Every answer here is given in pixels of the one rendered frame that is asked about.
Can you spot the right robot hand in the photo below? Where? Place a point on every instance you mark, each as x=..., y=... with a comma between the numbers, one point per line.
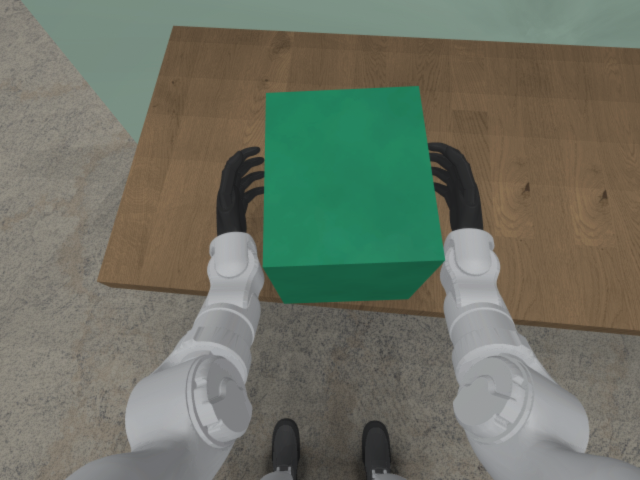
x=461, y=193

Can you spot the robot foot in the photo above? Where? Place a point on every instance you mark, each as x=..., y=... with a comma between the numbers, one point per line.
x=286, y=446
x=376, y=453

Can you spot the table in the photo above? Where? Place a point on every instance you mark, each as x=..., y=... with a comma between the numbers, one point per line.
x=551, y=133

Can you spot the robot left foot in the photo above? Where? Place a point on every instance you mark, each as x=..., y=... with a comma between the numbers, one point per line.
x=286, y=446

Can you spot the left robot hand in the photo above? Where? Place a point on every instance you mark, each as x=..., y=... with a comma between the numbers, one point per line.
x=232, y=202

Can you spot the robot left forearm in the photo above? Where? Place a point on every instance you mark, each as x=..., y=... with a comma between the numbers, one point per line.
x=227, y=322

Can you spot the carton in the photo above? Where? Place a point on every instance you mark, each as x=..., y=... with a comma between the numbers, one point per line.
x=350, y=211

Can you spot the right robot upper arm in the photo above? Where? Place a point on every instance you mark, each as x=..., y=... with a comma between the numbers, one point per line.
x=523, y=426

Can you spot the robot right foot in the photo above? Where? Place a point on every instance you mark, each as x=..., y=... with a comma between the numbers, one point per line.
x=376, y=453

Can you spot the robot right forearm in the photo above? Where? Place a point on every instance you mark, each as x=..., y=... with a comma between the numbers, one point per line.
x=478, y=321

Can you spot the left robot upper arm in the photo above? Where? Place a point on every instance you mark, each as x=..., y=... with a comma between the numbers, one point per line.
x=181, y=424

